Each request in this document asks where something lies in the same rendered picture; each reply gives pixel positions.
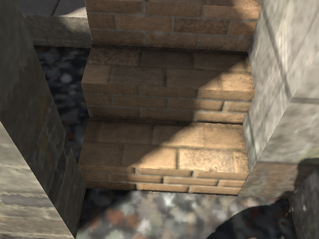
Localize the stairs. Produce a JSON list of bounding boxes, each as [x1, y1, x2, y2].
[[78, 0, 261, 196]]

